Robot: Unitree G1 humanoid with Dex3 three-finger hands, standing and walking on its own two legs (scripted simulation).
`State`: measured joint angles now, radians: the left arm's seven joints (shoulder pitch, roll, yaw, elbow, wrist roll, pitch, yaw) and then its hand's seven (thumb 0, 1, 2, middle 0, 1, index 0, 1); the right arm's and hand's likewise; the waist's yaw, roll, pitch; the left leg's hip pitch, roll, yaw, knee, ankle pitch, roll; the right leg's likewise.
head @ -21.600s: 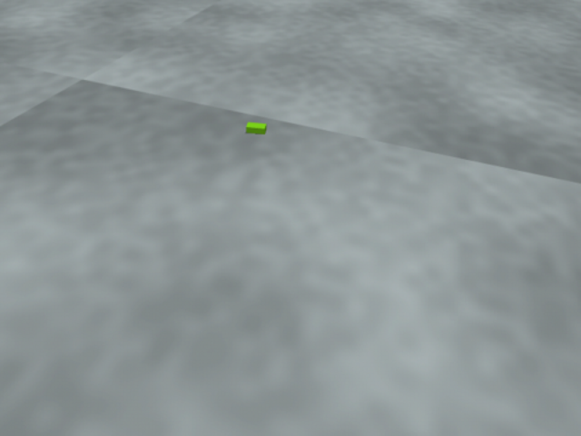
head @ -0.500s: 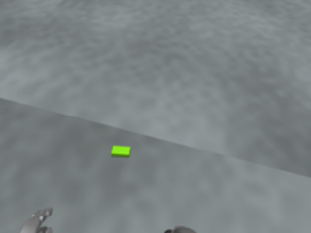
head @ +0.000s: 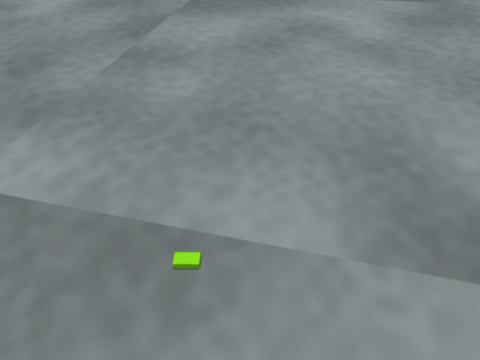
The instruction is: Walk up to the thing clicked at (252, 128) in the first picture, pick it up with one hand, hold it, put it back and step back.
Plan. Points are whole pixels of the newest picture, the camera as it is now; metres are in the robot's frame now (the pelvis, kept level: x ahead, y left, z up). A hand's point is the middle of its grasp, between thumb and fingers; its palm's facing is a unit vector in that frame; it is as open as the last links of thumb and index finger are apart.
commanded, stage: walk up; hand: left
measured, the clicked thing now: (187, 260) +0.73 +0.29 -0.75
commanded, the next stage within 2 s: stand in 1.12 s
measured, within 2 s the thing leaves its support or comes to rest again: neither
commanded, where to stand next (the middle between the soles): +0.37 +0.02 m, yaw +4 degrees
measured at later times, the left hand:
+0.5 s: hand out of the picture +0.09 +0.31 -0.15, palm faces +0.00 -0.92 -0.38, open 7.4 cm
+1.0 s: hand out of the picture +0.17 +0.28 -0.14, palm faces +0.04 -0.95 -0.32, open 7.4 cm
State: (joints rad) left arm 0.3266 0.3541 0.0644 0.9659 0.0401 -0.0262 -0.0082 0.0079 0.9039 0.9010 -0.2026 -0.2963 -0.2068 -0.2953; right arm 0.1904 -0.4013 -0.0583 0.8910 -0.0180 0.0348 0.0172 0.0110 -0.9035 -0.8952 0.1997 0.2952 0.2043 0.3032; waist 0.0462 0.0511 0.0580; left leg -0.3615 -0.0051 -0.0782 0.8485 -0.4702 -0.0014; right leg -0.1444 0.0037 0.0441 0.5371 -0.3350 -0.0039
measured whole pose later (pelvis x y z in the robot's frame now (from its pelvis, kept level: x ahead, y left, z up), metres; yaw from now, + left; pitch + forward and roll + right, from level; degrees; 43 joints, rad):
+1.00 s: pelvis +0.05 +0.03 +0.01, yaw +1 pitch -2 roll +0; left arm 0.05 0.35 0.04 1.05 0.00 -0.01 -0.01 0.00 0.90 0.90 -0.20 -0.30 -0.21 -0.30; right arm 0.09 -0.33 0.00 1.08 -0.01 -0.02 -0.01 0.01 -0.90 -0.89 0.20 0.30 0.21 0.30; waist 0.00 -0.02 0.06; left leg -0.14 0.00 -0.02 0.43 -0.25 0.00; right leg -0.17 -0.01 0.00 0.43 -0.22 0.01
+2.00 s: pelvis +0.04 +0.02 +0.02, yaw +2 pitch -3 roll +0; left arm 0.11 0.36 -0.01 1.13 0.01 -0.02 -0.01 0.00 0.91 0.90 -0.20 -0.30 -0.21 -0.30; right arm 0.13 -0.35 0.01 1.14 -0.01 -0.01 0.01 0.01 -0.90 -0.90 0.20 0.30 0.20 0.30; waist 0.00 0.00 0.04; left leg -0.10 0.02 -0.03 0.32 -0.17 -0.03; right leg -0.13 0.01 -0.01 0.33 -0.15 -0.01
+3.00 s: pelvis +0.27 +0.01 +0.00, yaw +2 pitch -4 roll +2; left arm 0.22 0.36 0.07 0.84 0.00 -0.05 -0.07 0.00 0.91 0.90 -0.20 -0.30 -0.20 -0.29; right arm 0.34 -0.41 -0.03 0.87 0.00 -0.05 0.01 0.01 -0.90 -0.89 0.20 0.30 0.20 0.30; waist 0.01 0.02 0.12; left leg -0.32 0.02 -0.03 1.13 -0.47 0.03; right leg -0.30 -0.05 -0.04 0.61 -0.25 -0.03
